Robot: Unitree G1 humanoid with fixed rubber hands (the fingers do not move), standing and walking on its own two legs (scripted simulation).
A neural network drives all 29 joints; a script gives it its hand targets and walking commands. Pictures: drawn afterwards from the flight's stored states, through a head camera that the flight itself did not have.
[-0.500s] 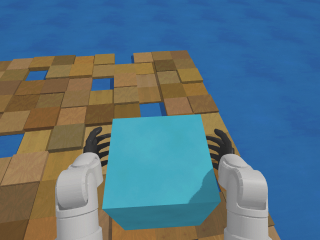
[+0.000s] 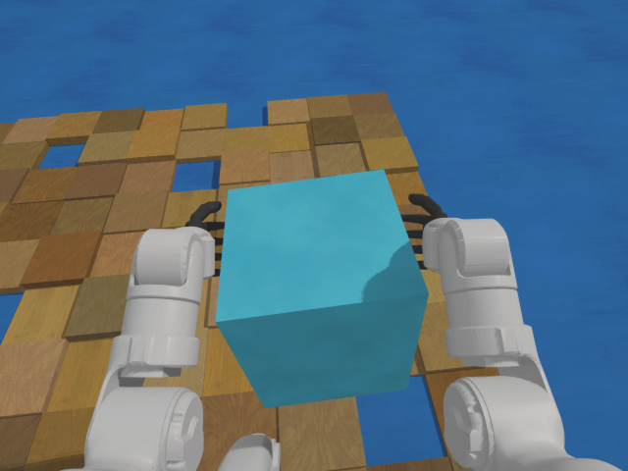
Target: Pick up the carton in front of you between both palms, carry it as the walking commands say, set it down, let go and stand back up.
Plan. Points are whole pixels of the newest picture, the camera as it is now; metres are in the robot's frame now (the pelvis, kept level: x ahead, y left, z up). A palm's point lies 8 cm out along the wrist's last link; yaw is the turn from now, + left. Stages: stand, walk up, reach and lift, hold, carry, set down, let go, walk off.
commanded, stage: carry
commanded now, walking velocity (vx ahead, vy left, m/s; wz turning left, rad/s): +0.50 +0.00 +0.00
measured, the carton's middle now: (321, 294) +0.36 +0.01 +0.01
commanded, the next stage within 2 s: none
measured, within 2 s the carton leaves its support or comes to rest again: neither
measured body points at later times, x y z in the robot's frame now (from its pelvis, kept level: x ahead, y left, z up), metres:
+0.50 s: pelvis +0.32 +0.02 +0.02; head +0.43 +0.02 +0.46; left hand +0.75 +0.14 +0.15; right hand +0.72 -0.16 +0.16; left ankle +0.34 +0.08 -0.72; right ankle +0.32 -0.13 -0.65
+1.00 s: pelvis +0.62 -0.05 +0.00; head +0.67 -0.07 +0.44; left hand +1.01 +0.11 +0.11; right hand +1.02 -0.19 +0.11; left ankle +0.67 +0.08 -0.60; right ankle +0.60 -0.11 -0.74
